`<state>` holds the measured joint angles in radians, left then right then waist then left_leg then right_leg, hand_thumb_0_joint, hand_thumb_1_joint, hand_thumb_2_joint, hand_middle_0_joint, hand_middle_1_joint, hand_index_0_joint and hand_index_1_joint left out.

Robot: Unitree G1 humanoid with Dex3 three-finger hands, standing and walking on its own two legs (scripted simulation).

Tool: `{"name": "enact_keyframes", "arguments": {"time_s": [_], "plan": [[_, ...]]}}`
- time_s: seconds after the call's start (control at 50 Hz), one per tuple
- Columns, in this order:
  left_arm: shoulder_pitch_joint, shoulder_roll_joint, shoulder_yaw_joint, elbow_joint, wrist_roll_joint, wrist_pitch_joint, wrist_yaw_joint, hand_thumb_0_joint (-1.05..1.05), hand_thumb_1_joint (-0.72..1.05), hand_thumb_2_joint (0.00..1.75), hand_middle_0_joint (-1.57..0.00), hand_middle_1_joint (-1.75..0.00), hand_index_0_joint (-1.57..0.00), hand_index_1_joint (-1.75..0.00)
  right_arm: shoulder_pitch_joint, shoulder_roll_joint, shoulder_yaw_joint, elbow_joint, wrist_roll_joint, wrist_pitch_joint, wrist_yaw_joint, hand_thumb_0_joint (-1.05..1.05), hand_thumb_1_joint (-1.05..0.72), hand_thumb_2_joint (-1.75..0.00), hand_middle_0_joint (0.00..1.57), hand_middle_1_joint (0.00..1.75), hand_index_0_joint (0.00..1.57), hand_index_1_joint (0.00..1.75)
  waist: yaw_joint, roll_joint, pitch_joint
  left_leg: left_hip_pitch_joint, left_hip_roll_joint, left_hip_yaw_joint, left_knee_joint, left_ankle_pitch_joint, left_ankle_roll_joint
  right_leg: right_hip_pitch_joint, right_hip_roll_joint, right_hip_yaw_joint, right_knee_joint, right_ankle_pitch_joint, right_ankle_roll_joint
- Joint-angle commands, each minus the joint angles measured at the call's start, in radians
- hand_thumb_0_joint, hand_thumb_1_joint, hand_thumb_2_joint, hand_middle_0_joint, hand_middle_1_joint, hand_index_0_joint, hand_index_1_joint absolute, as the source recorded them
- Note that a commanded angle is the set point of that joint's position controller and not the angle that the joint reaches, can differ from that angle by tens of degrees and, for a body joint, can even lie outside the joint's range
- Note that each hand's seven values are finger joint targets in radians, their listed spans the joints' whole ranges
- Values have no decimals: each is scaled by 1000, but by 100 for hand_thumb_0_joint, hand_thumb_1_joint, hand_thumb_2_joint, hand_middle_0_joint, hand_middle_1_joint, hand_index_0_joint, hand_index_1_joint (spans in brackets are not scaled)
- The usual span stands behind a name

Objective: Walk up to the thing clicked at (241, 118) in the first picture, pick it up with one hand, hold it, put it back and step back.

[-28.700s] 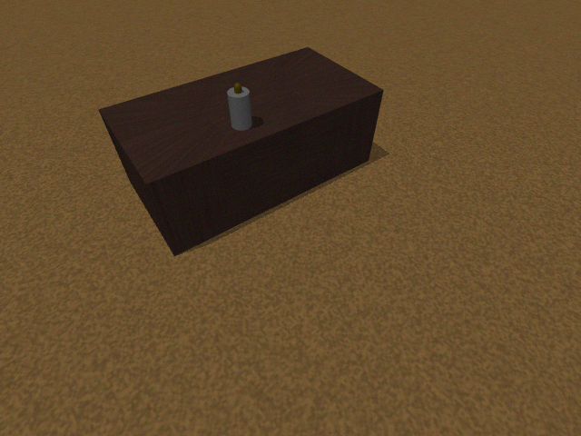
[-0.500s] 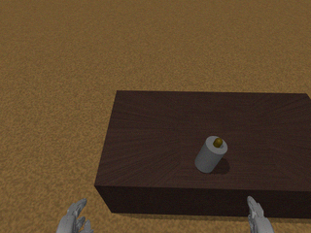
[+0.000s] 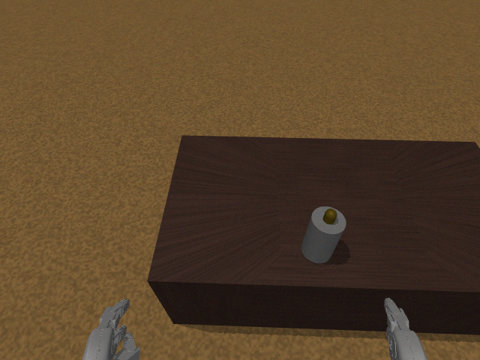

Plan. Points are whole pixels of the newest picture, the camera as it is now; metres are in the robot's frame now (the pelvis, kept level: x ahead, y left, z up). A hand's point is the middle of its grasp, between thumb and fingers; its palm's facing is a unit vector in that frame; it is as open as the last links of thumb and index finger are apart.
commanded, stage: home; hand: right
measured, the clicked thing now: (323, 232) +0.48 -0.20 -0.22
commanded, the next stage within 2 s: stand in 1.42 s
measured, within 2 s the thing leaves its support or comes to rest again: neither
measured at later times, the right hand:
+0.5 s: hand (379, 353) +0.17 -0.21 -0.08, palm faces -0.01 +0.94 -0.33, open 17.4 cm
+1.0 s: hand out of the picture +0.08 -0.24 -0.09, palm faces +0.04 +0.92 -0.39, open 17.3 cm
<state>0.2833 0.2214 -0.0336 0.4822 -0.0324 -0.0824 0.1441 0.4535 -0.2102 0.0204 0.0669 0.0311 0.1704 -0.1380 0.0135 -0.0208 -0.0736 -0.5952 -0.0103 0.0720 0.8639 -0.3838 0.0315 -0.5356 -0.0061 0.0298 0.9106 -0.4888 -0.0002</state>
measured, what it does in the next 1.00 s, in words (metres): stands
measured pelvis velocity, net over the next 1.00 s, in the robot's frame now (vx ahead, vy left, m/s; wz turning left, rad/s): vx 0.02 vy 0.00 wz -0.03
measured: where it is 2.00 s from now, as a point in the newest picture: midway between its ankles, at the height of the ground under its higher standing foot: outside the picture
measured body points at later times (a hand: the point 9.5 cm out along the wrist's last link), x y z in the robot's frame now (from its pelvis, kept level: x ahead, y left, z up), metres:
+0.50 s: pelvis +0.02 -0.01 +0.01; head +0.04 -0.01 +0.46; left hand +0.17 +0.23 -0.09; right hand +0.17 -0.26 -0.06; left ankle +0.03 +0.10 -0.69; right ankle -0.01 -0.12 -0.69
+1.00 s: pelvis +0.02 +0.00 +0.05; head +0.00 +0.03 +0.50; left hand +0.09 +0.28 -0.10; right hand +0.08 -0.29 -0.07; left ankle +0.03 +0.10 -0.69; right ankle -0.01 -0.12 -0.69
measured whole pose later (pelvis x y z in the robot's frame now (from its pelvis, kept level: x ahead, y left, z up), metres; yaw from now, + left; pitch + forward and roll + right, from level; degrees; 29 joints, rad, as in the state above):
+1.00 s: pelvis +0.02 +0.00 +0.05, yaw -2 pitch -3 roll -1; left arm 0.19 0.33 0.01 1.04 0.03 0.01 0.02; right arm 0.19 -0.29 0.00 1.03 -0.03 -0.01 -0.04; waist 0.00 -0.06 0.02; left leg -0.16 0.02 0.08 0.43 -0.22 0.02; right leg -0.07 0.03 0.04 0.39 -0.26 0.00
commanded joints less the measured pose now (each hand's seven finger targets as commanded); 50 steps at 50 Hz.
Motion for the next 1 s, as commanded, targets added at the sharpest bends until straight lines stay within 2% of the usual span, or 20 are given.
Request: {"name": "enact_keyframes", "arguments": {"time_s": [0.0,0.1,0.12,0.22,0.24,0.26,0.36,0.38,0.4,0.42,0.48,0.54,0.6,0.62,0.66,0.7,0.82,0.86,0.9,0.98], "plan": [[-65,119,53,-147,5,-64,12,0,90,90,-20,-30,-20,-30,-57,-121,-62,-225,-13,-52,-14,0,58,-4,5,5,5,5,12,-30,-135,149,8,-35,-137,138,-12,-1,10,-9,-156,184,-23],[-62,119,55,-135,10,-68,17,0,90,90,-20,-30,-20,-30,-35,-95,-37,-186,-16,-34,-10,0,57,-4,5,5,5,5,21,15,-130,157,5,-24,-133,191,-14,1,8,-4,-149,255,-21],[-69,118,53,-137,7,-68,14,0,90,90,-20,-30,-20,-30,-28,-104,-50,-172,-15,-31,-10,0,57,-4,5,5,5,5,8,34,-112,157,4,-20,-135,180,-15,-8,7,-1,-155,245,-22],[-78,118,52,-139,8,-73,15,0,90,90,-20,-30,-20,-30,-43,-106,-56,-177,-14,-22,-7,0,58,-4,5,5,5,5,10,28,-89,147,4,-21,-140,154,-15,-14,7,-3,-163,219,-22],[-76,119,54,-137,9,-74,13,0,90,90,-20,-30,-20,-30,-17,-107,-59,-177,-15,-19,-7,0,58,-4,5,5,5,5,-3,8,-113,165,4,-23,-129,191,-12,-5,8,-2,-159,266,-16],[-80,118,51,-145,8,-72,12,0,90,90,-20,-30,-20,-30,-31,-126,-69,-193,-14,-19,-7,0,58,-4,5,5,5,5,-3,5,-106,161,4,-25,-133,187,-13,-8,8,-5,-159,257,-18],[-63,119,53,-140,10,-72,10,0,90,90,-20,-30,-20,-30,-16,-106,-55,-199,-14,-8,0,0,59,-3,5,5,5,5,9,-22,-136,177,1,-18,-109,263,-8,21,2,4,-156,372,-5],[-94,245,70,103,138,-17,-37,0,90,90,-20,-30,-20,-30,-177,-233,-96,152,-122,-92,46,0,51,-10,6,7,6,7,-24,-94,-38,244,57,-101,-111,260,30,123,-71,119,-239,572,-42],[-93,255,93,119,137,9,-56,0,90,90,-20,-30,-20,-30,-129,-218,-102,236,-123,-128,67,0,48,-9,6,6,6,6,-30,-104,-66,260,59,-89,-121,269,42,163,-73,120,-229,626,-42],[-96,259,96,126,135,20,-64,0,90,90,-20,-30,-20,-30,-137,-216,-101,263,-119,-149,79,0,47,-10,6,7,6,7,-17,-99,-63,250,65,-97,-130,302,45,178,-75,121,-231,644,-42],[-129,252,86,138,90,34,-88,0,90,90,-20,-30,-20,-30,-163,-221,-89,352,-88,-182,108,0,48,-9,6,6,6,6,-6,-57,-49,277,68,-96,-190,264,29,192,-71,127,-299,499,-36],[-133,243,86,193,76,45,-102,0,90,90,-20,-30,-20,-30,-220,-216,-87,465,-75,-193,114,0,51,-7,6,6,6,6,-9,-1,-47,330,86,-116,-233,262,17,195,-62,129,-352,396,-36],[-139,237,85,251,75,50,-108,0,90,90,-20,-30,-20,-30,-242,-227,-82,560,-76,-207,111,0,52,-7,6,6,6,6,-11,16,-57,388,103,-123,-279,307,20,240,-55,123,-386,392,-44],[-142,237,86,266,75,51,-110,0,90,90,-20,-30,-20,-30,-247,-236,-81,588,-77,-210,109,0,52,-7,6,6,6,6,-10,19,-56,396,107,-124,-289,351,21,269,-57,122,-395,439,-43],[-136,250,88,305,73,53,-112,0,90,90,-20,-30,-20,-30,-261,-250,-81,641,-77,-212,103,0,54,-6,5,5,5,5,-8,12,-10,408,108,-119,-326,359,15,276,-62,134,-438,445,-44],[-141,254,90,337,70,60,-115,0,90,90,-20,-30,-20,-30,-266,-268,-81,693,-76,-215,98,0,53,-7,5,6,5,6,-7,46,12,430,124,-132,-381,350,16,285,-51,125,-464,395,-46],[-120,263,86,439,62,69,-119,0,90,90,-20,-30,-20,-30,-292,-293,-76,819,-64,-218,89,0,54,-6,5,5,5,5,-4,37,32,489,134,-129,-450,427,4,367,-65,121,-538,470,-35],[-125,270,86,464,62,71,-117,0,90,90,-20,-30,-20,-30,-295,-299,-76,854,-60,-217,87,0,53,-7,5,6,5,6,-4,30,37,493,138,-131,-477,414,0,392,-66,118,-561,446,-31],[-114,276,83,491,61,70,-115,0,90,90,-20,-30,-20,-30,-307,-297,-73,880,-57,-215,87,0,55,-5,5,5,5,5,-5,-1,47,520,134,-125,-473,446,-1,393,-74,119,-577,504,-28],[-136,275,78,520,59,75,-118,0,90,90,-20,-30,-20,-30,-331,-311,-70,927,-57,-211,89,0,56,-5,5,5,5,5,-11,35,96,518,133,-137,-538,304,-5,365,-72,121,-624,366,-25]]}}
